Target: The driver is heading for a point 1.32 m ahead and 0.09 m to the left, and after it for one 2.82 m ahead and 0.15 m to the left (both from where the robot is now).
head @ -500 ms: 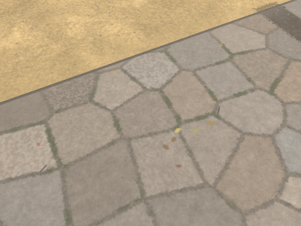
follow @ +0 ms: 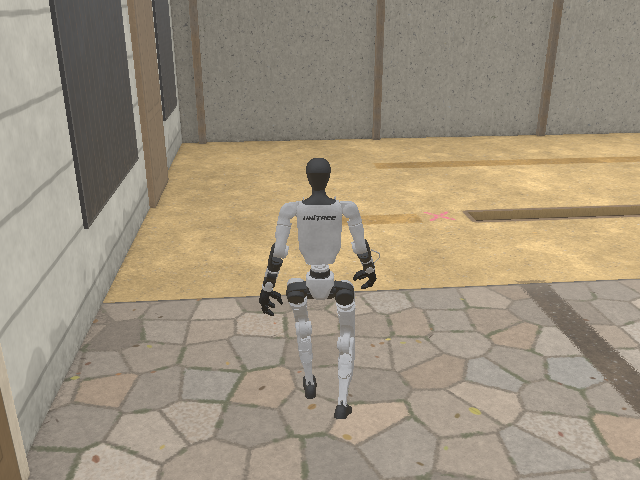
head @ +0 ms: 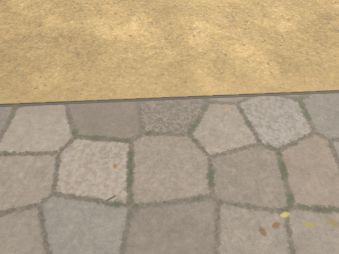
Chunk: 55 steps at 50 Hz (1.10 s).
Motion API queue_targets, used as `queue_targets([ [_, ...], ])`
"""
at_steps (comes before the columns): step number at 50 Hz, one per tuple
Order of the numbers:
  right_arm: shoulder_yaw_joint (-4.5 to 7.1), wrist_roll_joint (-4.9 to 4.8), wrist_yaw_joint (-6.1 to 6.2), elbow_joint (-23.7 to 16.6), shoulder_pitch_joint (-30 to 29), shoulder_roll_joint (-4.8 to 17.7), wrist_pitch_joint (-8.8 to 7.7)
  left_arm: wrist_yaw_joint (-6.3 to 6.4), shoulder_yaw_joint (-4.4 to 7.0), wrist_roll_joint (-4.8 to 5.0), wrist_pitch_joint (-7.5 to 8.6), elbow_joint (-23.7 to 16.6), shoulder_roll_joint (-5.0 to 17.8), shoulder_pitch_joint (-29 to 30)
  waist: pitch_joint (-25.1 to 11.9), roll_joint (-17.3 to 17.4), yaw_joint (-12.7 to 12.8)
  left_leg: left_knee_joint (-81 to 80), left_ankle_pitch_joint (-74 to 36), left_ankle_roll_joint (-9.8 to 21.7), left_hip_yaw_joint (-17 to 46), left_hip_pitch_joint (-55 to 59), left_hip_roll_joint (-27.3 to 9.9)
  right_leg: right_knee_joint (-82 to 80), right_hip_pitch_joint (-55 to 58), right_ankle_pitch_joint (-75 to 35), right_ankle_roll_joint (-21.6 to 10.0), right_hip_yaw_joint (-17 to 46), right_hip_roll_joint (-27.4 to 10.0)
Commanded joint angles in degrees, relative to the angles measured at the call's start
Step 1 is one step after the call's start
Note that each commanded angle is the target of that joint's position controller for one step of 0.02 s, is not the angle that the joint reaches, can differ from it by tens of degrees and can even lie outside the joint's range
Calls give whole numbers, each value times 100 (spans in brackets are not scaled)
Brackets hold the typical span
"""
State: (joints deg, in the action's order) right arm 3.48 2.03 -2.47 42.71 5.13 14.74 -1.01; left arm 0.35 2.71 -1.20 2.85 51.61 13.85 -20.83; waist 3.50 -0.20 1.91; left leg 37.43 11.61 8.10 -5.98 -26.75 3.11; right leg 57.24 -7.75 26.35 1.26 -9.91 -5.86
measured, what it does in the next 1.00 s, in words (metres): walks ahead, turning left: right foot, then left foot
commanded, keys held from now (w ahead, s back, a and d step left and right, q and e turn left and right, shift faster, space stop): w+q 0.40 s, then w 0.60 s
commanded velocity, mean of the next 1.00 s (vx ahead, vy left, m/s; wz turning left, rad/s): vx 0.50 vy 0.00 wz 0.36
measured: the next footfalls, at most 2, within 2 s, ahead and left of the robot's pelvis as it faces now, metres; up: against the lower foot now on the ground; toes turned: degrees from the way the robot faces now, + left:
right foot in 0.48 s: +0.46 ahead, -0.07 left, +0.00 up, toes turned +18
left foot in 0.98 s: +0.62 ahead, +0.22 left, +0.00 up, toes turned +23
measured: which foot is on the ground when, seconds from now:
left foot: down 0.00-0.50, up 0.52-0.96, down 0.98-1.00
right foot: up 0.00-0.46, down 0.48-1.00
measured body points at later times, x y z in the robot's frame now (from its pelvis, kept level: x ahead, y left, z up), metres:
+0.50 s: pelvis +0.28 -0.01 +0.01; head +0.31 +0.00 +0.45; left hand +0.44 +0.27 -0.07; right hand +0.34 -0.30 -0.12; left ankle +0.09 +0.05 -0.70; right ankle +0.42 -0.08 -0.72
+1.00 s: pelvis +0.52 +0.08 +0.01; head +0.54 +0.11 +0.46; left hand +0.38 +0.31 -0.13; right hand +0.80 -0.05 -0.07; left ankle +0.59 +0.20 -0.72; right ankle +0.42 -0.08 -0.71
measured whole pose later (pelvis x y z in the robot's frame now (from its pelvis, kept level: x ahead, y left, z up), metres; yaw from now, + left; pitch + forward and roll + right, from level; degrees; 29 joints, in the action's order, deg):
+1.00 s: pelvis +0.52 +0.08 +0.01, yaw +20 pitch +1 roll -2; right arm 0.1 2.8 -1.7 41.4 2.4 13.7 -3.2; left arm -0.8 2.0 -0.6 3.9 54.1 14.0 -25.9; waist 1.8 0.5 4.2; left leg 29.3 6.1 4.4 -3.6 -24.8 -0.4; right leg 23.5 1.1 24.0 -0.8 -3.1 0.9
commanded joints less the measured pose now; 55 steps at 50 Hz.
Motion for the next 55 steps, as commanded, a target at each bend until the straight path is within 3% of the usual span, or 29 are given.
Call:
queue_targets([
  [1, 426, -155, 185, 147, 1553, 1362, 53, -70, 96, 57, 250, -987, 679, 714, -935, 256, -703, -2146, -383, 1323, 3563, 3504, -2112, 2303, -3629, -478, -96, 1107, 152],
  [2, 334, -162, 207, 157, 1318, 1037, 21, -53, 82, 50, 276, -883, 635, 559, -504, -50, -405, -2198, -1052, 1034, 2985, 2714, -1790, 1653, -3248, -742, -124, 1122, -57],
  [3, 272, -192, 225, 145, 1108, 861, -21, -48, 88, -53, 203, -881, 632, 508, -358, -30, -194, -2253, -1453, 874, 2583, 2214, -1483, 1285, -2892, -766, -84, 1173, -150],
  [4, 229, -201, 223, 87, 956, 753, -66, -59, 79, -138, 92, -819, 612, 330, -423, 38, -55, -2330, -1682, 810, 2316, 1937, -1303, 1088, -2556, -812, -34, 1178, -173],
  [6, 225, -219, 188, 104, 1071, 798, -180, -97, 73, -181, -74, -848, 548, 309, -496, 80, 8, -2412, -2037, 846, 2122, 1735, -1119, 804, -2441, -895, 65, 1085, -113],
  [8, 257, -206, 178, 140, 1269, 926, -219, -119, 57, -163, -135, -974, 494, 636, -375, 125, -63, -2554, -1810, 810, 2076, 1641, -1006, 365, -2655, -1256, 149, 1020, -90],
  [12, 261, -209, 187, 214, 1754, 935, -214, -136, 38, -136, -136, -1285, 516, 1594, -132, 298, -411, -2618, -1484, 642, 2248, 1996, -927, -737, -3210, -2104, 240, 1052, -14],
  [19, 286, -125, 281, 236, 2234, 1060, -194, -198, -44, -50, 3, -1702, 558, 2554, -110, 436, -734, -1991, -2428, 490, 2616, 2699, -1037, -2102, -2969, -2351, 94, 1084, 401],
  [21, 298, -112, 319, 167, 1981, 1139, -201, -178, -19, -35, 50, -1640, 670, 2169, -164, 516, -483, -1779, -2653, 290, 2697, 2558, -1087, -2524, -2198, -2113, -59, 1108, 504],
  [23, 280, -125, 288, 162, 1778, 1155, -246, -86, 82, -47, 122, -1294, 854, 1090, -583, 394, 3, -792, -3619, 47, 2489, 2300, -855, -2935, -638, -1885, -298, 902, 780],
  [24, 227, -159, 246, 181, 1814, 1001, -286, -15, 155, -119, 196, -1137, 1052, 357, -1076, 92, 347, 370, -3216, -88, 2174, 1884, -501, -3114, 489, -1801, -503, 1224, 381],
  [25, 86, -269, 228, 10, 2100, 491, -325, 72, 241, -254, 215, -1147, 1501, -407, -1955, -702, 471, 2118, -1189, -269, 1670, 863, -36, -3341, 1853, -548, -905, 3113, -1100],
  [26, 84, -267, 224, -23, 2641, 499, -306, 30, 337, -167, 127, -1000, 1775, -294, -2163, -1946, 44, 3140, 1812, -366, 1296, -363, 602, -4218, 2195, -404, -1473, 5609, -1876],
  [27, 104, -94, 266, 176, 2424, 773, -227, -25, 244, -74, 75, -1113, 1220, 226, -1216, -742, -94, 3557, 1447, -331, 1488, -810, 138, -4250, 1442, 179, -1462, 5188, -1714],
  [28, 87, -49, 207, 141, 1920, 751, -217, -56, 151, -28, 83, -1141, 819, 533, -640, -138, -57, 3405, 1021, -352, 1438, -757, -29, -4299, 752, -55, -1388, 4275, -1405],
  [29, 62, -55, 165, 80, 1691, 653, -211, -66, 95, -58, 97, -1084, 642, 679, -358, -93, -148, 3067, 812, -368, 1388, -661, -195, -4429, 314, -674, -1227, 3566, -1095],
  [31, 31, 26, 91, 73, 1627, 580, -124, -62, 69, -38, 187, -884, 620, 565, -274, -505, -256, 2694, 709, -455, 1295, -406, -325, -4540, -27, -1784, -1103, 2725, -718],
  [35, -21, 56, 31, -36, 1236, 508, -66, -124, 104, 63, 346, -607, 743, 197, -294, -505, -278, 2268, 337, -586, 1089, -766, -418, -4774, 122, -2769, -1278, 2141, -677],
  [38, -123, 50, -15, -261, 459, 384, -88, -132, 94, 77, 308, -453, 700, 30, -101, -455, -143, 1365, -278, -723, 729, -995, -669, -5001, 141, -2810, -1264, 1726, -506],
  [41, -235, 0, -46, -423, -181, 228, -125, -147, 109, 84, 288, -288, 772, -226, -49, -487, 38, 344, -743, -745, 417, -613, -663, -4956, 127, -3177, -1162, 1381, -379],
  [44, -238, -30, -13, -500, -478, 315, -146, -137, 133, 63, 254, -134, 894, -481, -38, -498, 119, -186, -697, -636, 279, -311, -563, -4749, 400, -3515, -1101, 1382, -556],
  [47, -192, -5, 51, -475, -328, 433, -181, -100, 151, 43, 190, -32, 990, -469, -75, -495, -35, -579, -236, -403, 208, 157, -393, -4248, 730, -4316, -1012, 1390, -733],
  [48, -153, 28, 86, -321, 122, 472, -214, -88, 151, 59, 165, -5, 1013, -418, -279, -412, -266, -893, -217, -301, 138, 775, -234, -3662, 745, -4965, -930, 1252, -639],
  [49, -73, 94, 140, -19, 934, 620, -275, -82, 115, 70, 144, 18, 919, -449, -742, -177, -579, -1141, -268, -147, 180, 1878, -178, -2644, 468, -5114, -816, 1011, -378],
  [50, 46, 206, 213, 175, 1984, 1016, -321, -79, 37, 85, 157, -180, 718, -330, -1454, 346, -1018, -1288, 320, 167, 1378, 3265, -1284, -1075, -506, -3670, -677, 777, -111],
  [51, 199, 192, 252, 215, 2195, 1595, -278, -94, -85, 195, 152, -347, 135, -897, -1944, 1750, -747, -1952, 776, 793, 3968, 4456, -2804, 799, -2448, 97, -469, 508, 890],
  [52, 155, -36, 239, 188, 1962, 1260, -227, -26, 90, 31, 82, -222, 810, -564, -1507, 807, -770, -2151, 896, 723, 4096, 3937, -2678, 1284, -2925, 254, -569, 1241, 687],
  [53, 57, -62, 231, 149, 1469, 923, -238, -63, 109, 60, 91, -291, 762, -256, -802, 543, -552, -2241, 620, 570, 3189, 3254, -2424, 1219, -2981, -242, -618, 1380, 450],
  [55, -52, -55, 221, 171, 1070, 500, -333, -116, 81, 64, 35, -223, 566, -109, -333, 473, -299, -2631, -144, 220, 2072, 2351, -1940, 720, -2584, -763, -566, 1332, 175],
])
